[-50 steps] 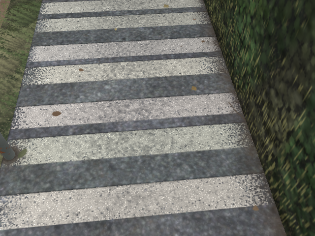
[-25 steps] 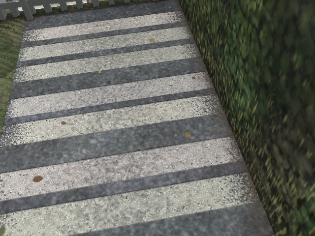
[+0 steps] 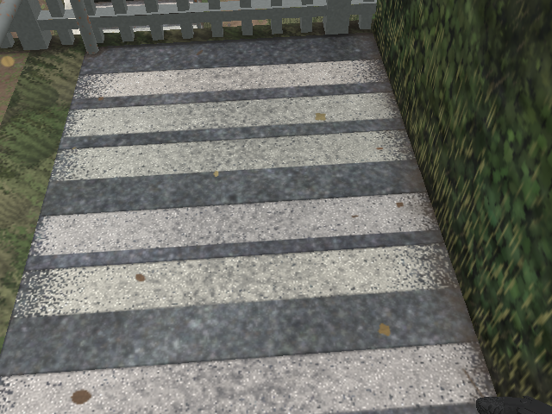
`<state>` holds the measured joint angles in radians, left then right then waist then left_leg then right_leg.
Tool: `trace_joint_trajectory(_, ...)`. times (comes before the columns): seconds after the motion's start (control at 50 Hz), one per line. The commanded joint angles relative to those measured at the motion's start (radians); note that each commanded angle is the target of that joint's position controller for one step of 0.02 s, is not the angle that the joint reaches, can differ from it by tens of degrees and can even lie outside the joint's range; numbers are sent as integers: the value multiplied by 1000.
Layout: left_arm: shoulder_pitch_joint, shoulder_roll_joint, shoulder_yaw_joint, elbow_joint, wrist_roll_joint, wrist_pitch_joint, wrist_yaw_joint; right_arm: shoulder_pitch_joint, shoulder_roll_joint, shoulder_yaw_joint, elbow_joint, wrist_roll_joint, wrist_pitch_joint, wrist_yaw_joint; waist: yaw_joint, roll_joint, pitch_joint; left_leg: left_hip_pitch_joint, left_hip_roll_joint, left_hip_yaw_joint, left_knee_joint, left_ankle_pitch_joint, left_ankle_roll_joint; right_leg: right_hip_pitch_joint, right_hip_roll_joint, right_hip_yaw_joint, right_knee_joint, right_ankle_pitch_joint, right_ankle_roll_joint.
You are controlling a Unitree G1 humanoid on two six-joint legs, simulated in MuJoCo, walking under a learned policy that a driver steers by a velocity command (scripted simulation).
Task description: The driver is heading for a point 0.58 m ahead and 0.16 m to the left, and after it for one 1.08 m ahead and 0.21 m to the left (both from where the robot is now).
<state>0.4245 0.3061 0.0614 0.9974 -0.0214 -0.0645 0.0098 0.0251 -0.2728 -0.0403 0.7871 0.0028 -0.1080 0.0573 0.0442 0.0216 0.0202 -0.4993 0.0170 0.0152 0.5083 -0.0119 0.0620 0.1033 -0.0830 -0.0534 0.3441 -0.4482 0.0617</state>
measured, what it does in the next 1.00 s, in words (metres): walks ahead: right foot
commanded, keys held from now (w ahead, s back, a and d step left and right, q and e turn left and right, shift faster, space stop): w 0.58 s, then w+q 0.14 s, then q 0.28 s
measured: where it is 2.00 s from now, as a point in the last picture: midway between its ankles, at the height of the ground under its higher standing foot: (262, 350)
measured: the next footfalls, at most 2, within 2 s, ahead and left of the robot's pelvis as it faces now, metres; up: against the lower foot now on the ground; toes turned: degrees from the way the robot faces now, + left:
right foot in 0.58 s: +0.47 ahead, -0.08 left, +0.00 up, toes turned -3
left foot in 1.08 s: +0.68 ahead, +0.20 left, +0.00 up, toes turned +15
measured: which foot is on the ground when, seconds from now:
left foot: down 0.00-0.60, up 0.62-1.00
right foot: down 0.00-0.02, up 0.04-0.56, down 0.58-1.00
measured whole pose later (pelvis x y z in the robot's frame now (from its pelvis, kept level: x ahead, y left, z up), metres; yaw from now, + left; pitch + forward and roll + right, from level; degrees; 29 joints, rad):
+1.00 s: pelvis +0.50 +0.05 +0.02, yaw +10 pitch +0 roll -1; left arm 0.21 0.28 0.05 0.93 0.00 -0.06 0.04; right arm 0.16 -0.27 -0.08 0.80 0.03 -0.02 0.02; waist 0.02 0.02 0.06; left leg -0.62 0.08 0.02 0.68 0.02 -0.01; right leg 0.00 -0.04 -0.22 0.32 -0.30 0.02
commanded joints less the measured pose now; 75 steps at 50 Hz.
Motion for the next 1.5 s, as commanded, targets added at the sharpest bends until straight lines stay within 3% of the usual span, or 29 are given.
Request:
trace_joint_trajectory(0.02,-2,79,1,-76,37,-2,0,450,-284,-97,77,-3,7,-22,-200,132,-290,686,196,-277,30,36,117,-404,-30,-6,687,330,-85)
trace_joint_trajectory(0.04,139,-47,-34,-78,6,-33,-13,430,-321,-97,79,-1,15,-12,-103,395,-415,901,355,-774,-178,-247,280,-714,133,108,981,-152,-63)
trace_joint_trajectory(0.06,56,75,-10,-78,-28,-59,-15,366,-224,-78,61,11,13,-6,-123,209,-306,801,341,-765,-227,-298,237,-813,79,211,1101,-120,-83)
trace_joint_trajectory(0.1,-100,124,3,-112,-22,-68,-11,227,-152,-55,29,2,11,-10,-80,14,-127,518,266,-447,-206,-81,155,-792,-27,163,1033,50,-111)
trace_joint_trajectory(0.12,-111,132,13,-103,-7,-54,2,168,-102,-39,32,-4,3,-9,-47,18,-77,396,220,-352,-240,-12,140,-728,-57,151,949,107,-110)
trace_joint_trajectory(0.18,-71,85,11,-97,3,-17,2,166,-105,-35,64,-8,-14,-16,-2,91,-54,283,190,-255,-317,40,171,-622,-78,137,859,156,-88)
trace_joint_trajectory(0.26,-208,61,9,-141,23,-6,-1,226,-126,-39,99,1,-12,-38,-37,41,3,358,189,-198,-370,96,177,-753,-81,118,624,303,-64)
trace_joint_trajectory(0.46,-476,35,-19,-210,-4,-44,-32,361,-158,-45,172,10,26,-50,-131,29,103,566,201,-119,-370,94,156,-755,1,41,164,442,-76)
trace_joint_trajectory(0.52,-442,75,-8,-204,1,-61,-50,339,-196,-56,154,2,53,-60,-87,35,37,667,219,-111,-265,400,142,-678,36,18,146,374,-111)
trace_joint_trajectory(0.56,-265,129,22,-148,9,-60,-43,306,-184,-49,147,-10,63,-63,10,58,-82,651,162,-65,-69,621,105,-426,92,-32,99,381,-151)
trace_joint_trajectory(0.58,-88,185,45,-85,15,-59,-32,296,-146,-34,131,-17,60,-64,68,48,-203,520,115,-39,142,476,67,-167,10,62,135,436,-191)
trace_joint_trajectory(0.6,42,283,72,-65,38,-52,-25,402,-53,-5,117,-8,38,-49,46,-144,-334,126,-23,-15,506,85,-4,209,-227,468,118,292,-347)
trace_joint_trajectory(0.62,71,224,57,-44,36,-51,-32,405,-40,4,130,12,10,-51,59,-231,-337,-88,-117,-121,718,-584,-15,281,-334,754,-58,112,-411)
trace_joint_trajectory(0.66,-103,135,31,-90,19,-56,-32,300,-141,-18,102,55,-13,-52,34,-134,-102,-219,15,-159,780,-475,9,62,-283,495,-107,58,-307)
trace_joint_trajectory(0.7,-233,93,16,-106,35,-67,-28,275,-147,-39,103,35,7,-69,-34,-70,-10,-110,90,-156,644,-337,-2,-167,-228,316,-177,253,-240)
trace_joint_trajectory(0.84,-254,133,21,-103,68,-39,20,265,-64,-48,46,29,62,-75,-83,-135,21,-126,97,-80,483,-67,-98,-288,-173,-47,-168,741,-223)
trace_joint_trajectory(0.9,-248,144,18,-118,49,-24,35,162,-26,-40,-7,20,74,-62,-49,-124,37,-65,71,-8,287,103,-91,-303,-145,-130,-136,731,-191)
trace_joint_trajectory(1.0,-267,171,36,-129,-3,17,47,101,-67,-53,-78,24,85,-14,-30,-135,14,-54,51,47,117,-7,-49,-122,-201,-129,-34,759,-169)
trace_joint_trajectory(1.04,-324,169,41,-150,-18,26,46,209,-113,-73,-56,26,92,-8,-88,-148,-37,80,10,78,49,-36,-5,-114,-187,-138,113,821,-138)
trace_joint_trajectory(1.06,-300,141,34,-151,-15,27,40,348,-162,-99,-15,17,88,-16,-141,-93,-101,237,-45,94,-4,19,25,-132,-131,-157,296,815,-110)
trace_joint_trajectory(1.08,-227,108,22,-151,16,22,21,409,-270,-131,-4,7,91,-45,-145,110,-164,430,60,-72,-12,498,88,-285,-48,-179,583,492,-33)
trace_joint_trajectory(1.1,-107,7,-10,-174,71,17,4,346,-341,-133,-38,-6,102,-61,-8,326,-286,686,274,-452,29,763,288,-614,129,-79,937,-290,37)
trace_joint_trajectory(1.12,-128,71,-5,-175,33,9,-10,325,-290,-113,-85,-13,99,-45,-55,220,-468,714,350,-654,-116,423,365,-668,137,132,1069,-292,16)
trace_joint_trajectory(1.14,-240,117,8,-195,-2,8,-12,268,-237,-101,-99,-2,90,-38,-79,100,-361,648,308,-573,-169,183,314,-752,101,139,1079,-195,-14)
trace_joint_trajectory(1.18,-311,100,10,-196,22,23,18,178,-173,-83,-93,31,92,-57,-48,-15,-160,404,223,-435,-215,-67,207,-760,26,133,931,-32,-29)
trace_joint_trajectory(1.24,-273,104,19,-196,40,42,27,133,-171,-82,-110,-5,110,-79,-6,75,-141,254,153,-350,-239,0,184,-619,42,131,809,30,-19)
trace_joint_trajectory(1.3,-278,73,17,-194,34,54,41,173,-157,-83,-109,15,94,-88,-25,69,-153,285,151,-334,-218,66,203,-645,64,138,710,58,-1)
trace_joint_trajectory(1.36,-309,67,17,-197,34,55,48,161,-161,-85,-130,7,102,-107,-51,87,-124,274,134,-369,-238,-142,201,-670,70,149,585,124,20)
trace_joint_trajectory(1.5,-288,79,30,-179,19,28,16,147,-141,-71,-159,6,130,-109,-48,120,-127,277,110,-425,-193,-119,162,-513,93,133,386,144,21)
